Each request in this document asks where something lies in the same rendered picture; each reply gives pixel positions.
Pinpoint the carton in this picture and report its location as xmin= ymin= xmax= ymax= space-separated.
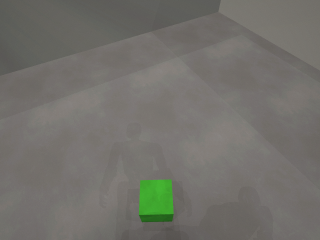
xmin=139 ymin=179 xmax=174 ymax=222

